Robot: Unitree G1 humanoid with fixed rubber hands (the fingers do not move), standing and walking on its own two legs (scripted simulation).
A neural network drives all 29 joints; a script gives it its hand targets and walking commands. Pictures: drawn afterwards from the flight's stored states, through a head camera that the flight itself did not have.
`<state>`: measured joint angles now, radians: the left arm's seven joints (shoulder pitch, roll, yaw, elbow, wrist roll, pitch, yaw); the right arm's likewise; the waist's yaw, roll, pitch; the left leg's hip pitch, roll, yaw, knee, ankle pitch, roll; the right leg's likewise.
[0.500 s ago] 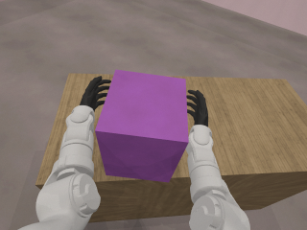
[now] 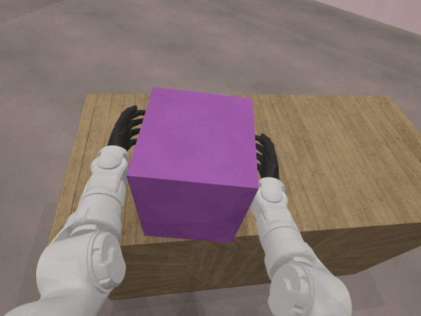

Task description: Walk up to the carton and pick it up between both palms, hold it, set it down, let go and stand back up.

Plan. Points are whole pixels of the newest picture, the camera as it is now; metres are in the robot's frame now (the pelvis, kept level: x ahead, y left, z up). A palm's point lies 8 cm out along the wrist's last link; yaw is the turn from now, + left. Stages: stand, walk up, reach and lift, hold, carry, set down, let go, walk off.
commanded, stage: set down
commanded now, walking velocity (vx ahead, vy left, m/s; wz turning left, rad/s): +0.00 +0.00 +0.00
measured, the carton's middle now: (195, 170) +0.42 +0.03 +0.01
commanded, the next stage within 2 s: none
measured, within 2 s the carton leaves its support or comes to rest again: neither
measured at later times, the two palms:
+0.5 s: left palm (99, 128) +0.46 +0.22 +0.08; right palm (283, 154) +0.42 -0.15 +0.07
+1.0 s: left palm (97, 94) +0.45 +0.19 +0.18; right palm (315, 127) +0.41 -0.17 +0.17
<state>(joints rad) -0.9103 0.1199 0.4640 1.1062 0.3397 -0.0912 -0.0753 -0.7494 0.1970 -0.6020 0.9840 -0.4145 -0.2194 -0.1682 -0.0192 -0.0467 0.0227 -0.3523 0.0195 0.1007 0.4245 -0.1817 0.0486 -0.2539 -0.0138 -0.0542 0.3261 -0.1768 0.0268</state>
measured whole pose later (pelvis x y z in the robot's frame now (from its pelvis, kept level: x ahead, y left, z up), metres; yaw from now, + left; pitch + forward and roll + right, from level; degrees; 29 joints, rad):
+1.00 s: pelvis -0.03 +0.00 -0.01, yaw +0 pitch +9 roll -2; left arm -1.24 0.40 -0.15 1.46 -0.30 0.00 -0.05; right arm -1.10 -0.13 -0.11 1.21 0.20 0.11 -0.21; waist -0.11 -0.03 -0.14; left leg -0.48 0.01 0.06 0.50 -0.18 0.05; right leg -0.39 -0.01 -0.05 0.43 -0.18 0.03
